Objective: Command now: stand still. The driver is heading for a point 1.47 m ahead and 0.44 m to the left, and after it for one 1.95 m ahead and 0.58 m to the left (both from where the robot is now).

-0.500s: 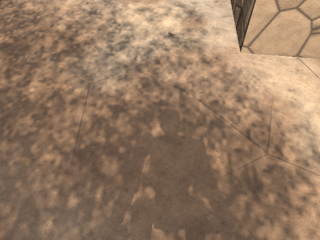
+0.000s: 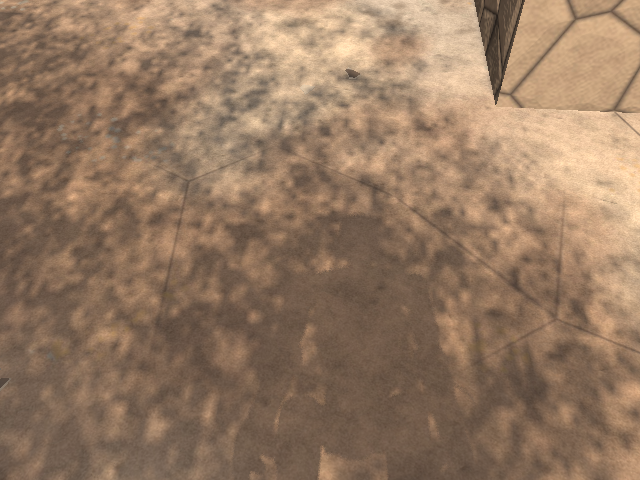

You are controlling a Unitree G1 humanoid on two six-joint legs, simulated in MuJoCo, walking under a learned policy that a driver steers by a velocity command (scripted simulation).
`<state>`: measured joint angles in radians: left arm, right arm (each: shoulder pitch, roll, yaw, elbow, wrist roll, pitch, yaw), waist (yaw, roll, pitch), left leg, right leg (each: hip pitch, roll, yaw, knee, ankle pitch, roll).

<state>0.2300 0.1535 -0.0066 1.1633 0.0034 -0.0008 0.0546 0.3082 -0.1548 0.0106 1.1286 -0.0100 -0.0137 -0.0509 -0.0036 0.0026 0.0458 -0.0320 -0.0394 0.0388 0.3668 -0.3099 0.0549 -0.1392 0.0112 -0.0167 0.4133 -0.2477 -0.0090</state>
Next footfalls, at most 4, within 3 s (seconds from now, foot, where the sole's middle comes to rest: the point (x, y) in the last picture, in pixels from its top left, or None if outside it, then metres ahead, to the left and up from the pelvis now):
0.62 right None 0.17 -0.15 -0.78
1.16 left None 0.44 0.06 -0.78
1.72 right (285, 350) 0.81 0.11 -0.78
2.24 left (157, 320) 0.90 0.43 -0.78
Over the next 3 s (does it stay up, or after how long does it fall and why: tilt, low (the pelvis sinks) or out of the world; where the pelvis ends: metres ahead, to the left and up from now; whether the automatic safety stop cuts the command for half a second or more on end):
stays up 1.17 0.39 0.00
